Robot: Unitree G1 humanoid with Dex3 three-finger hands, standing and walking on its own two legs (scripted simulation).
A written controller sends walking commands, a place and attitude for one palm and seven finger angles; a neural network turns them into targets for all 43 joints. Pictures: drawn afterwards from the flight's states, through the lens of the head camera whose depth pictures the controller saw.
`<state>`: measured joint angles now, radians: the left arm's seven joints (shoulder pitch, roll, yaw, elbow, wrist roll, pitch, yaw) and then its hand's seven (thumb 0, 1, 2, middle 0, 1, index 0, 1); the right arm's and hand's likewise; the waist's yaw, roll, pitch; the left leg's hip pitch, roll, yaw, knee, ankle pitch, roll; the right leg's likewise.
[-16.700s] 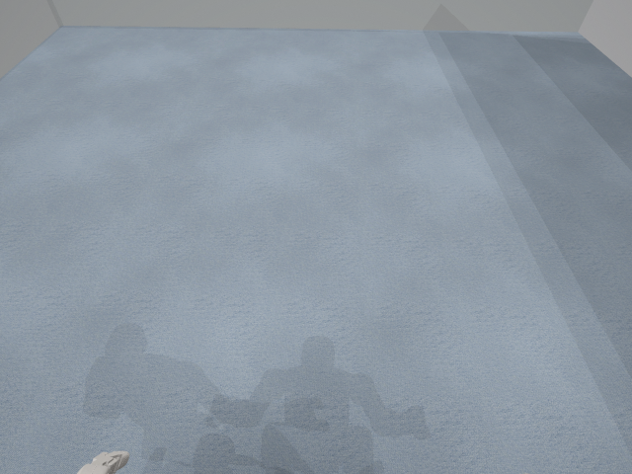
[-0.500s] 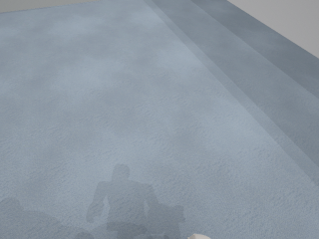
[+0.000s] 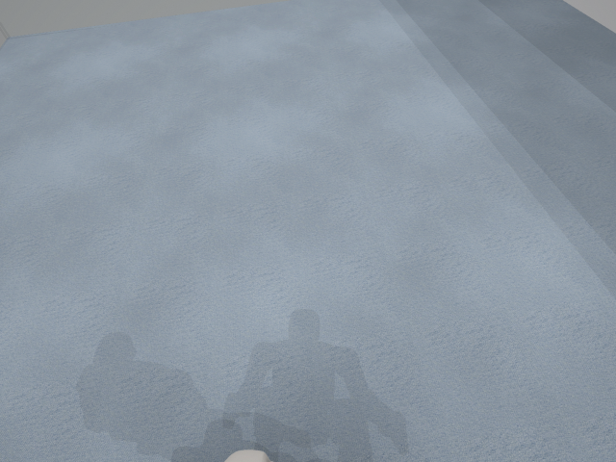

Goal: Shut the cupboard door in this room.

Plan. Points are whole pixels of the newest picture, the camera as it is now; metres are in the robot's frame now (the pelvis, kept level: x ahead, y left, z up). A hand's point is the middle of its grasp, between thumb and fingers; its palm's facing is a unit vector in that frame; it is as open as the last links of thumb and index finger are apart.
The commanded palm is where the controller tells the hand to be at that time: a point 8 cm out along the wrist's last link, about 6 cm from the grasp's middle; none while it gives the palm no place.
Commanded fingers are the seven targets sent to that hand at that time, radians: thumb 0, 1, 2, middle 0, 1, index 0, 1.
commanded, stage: turn or walk to find it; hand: left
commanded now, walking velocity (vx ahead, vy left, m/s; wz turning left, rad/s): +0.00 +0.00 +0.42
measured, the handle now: out of the picture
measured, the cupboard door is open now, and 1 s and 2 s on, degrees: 91 91 91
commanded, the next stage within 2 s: stand and wait in 0.76 s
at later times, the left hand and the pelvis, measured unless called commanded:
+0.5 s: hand out of the picture +0.01 +0.25 -0.16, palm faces +0.23 -0.94 -0.26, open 7.4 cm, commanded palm none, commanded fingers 0.00 0.90 0.90 -0.20 -0.30 -0.20 -0.30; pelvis -0.03 +0.03 +0.00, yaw +11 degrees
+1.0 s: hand out of the picture -0.10 +0.19 -0.17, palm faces +0.45 -0.86 -0.25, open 7.3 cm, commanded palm none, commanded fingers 0.00 0.90 0.90 -0.20 -0.30 -0.20 -0.30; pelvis -0.05 -0.01 +0.00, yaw +25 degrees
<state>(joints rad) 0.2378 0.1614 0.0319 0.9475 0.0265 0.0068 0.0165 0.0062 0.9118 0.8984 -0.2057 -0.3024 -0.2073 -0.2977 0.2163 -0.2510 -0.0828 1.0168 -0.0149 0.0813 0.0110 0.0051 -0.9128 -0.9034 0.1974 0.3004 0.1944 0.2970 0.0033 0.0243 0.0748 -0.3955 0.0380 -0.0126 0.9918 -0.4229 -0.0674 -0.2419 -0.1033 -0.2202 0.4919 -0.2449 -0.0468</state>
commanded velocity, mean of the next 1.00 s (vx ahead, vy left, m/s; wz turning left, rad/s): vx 0.00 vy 0.00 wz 0.43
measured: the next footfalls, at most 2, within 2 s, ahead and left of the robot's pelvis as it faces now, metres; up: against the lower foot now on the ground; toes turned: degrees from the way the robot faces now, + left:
left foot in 0.16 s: -0.01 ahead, +0.15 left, +0.00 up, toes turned +9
right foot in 0.58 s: +0.04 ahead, -0.09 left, +0.00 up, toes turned +10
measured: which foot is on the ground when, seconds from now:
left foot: up 0.00-0.14, down 0.16-0.60, up 0.62-1.00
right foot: down 0.00-0.16, up 0.18-0.56, down 0.58-1.00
